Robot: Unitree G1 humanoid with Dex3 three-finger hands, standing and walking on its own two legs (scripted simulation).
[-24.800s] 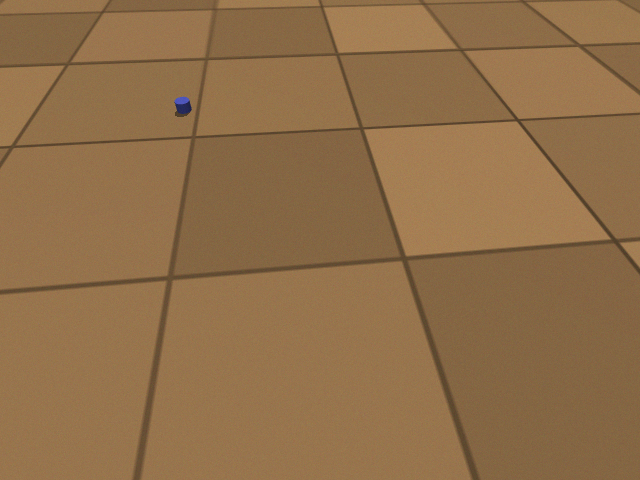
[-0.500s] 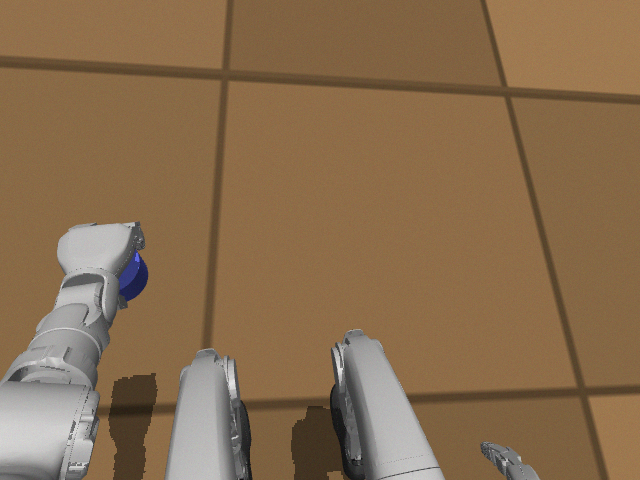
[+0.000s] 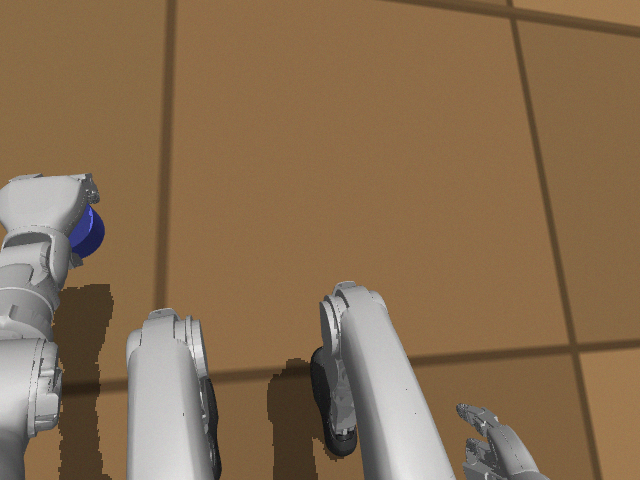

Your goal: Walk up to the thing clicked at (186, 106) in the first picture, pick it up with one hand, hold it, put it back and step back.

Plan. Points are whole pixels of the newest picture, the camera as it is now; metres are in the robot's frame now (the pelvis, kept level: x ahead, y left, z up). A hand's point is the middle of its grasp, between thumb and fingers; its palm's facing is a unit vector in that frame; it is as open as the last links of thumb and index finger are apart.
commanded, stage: crouch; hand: left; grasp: from above
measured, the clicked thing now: (65, 226) +0.45 +0.27 -0.20
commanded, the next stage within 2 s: lower in 0.58 s
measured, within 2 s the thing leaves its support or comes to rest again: rests again in 1.74 s
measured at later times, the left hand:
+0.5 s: hand (84, 235) +0.44 +0.26 -0.25, palm faces -0.47 -0.04 -0.88, open 10.2 cm
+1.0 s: hand (96, 238) +0.45 +0.26 -0.30, palm faces -0.48 -0.06 -0.87, open 10.2 cm
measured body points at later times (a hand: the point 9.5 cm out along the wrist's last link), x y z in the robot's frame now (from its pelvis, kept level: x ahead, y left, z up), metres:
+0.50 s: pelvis -0.01 +0.00 -0.07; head +0.24 +0.04 +0.31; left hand +0.46 +0.26 -0.20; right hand +0.02 -0.28 -0.18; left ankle +0.07 +0.12 -0.39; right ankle +0.08 -0.13 -0.39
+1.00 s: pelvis -0.01 +0.00 -0.10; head +0.25 +0.05 +0.26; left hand +0.47 +0.26 -0.25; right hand +0.02 -0.28 -0.20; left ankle +0.07 +0.12 -0.39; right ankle +0.08 -0.13 -0.39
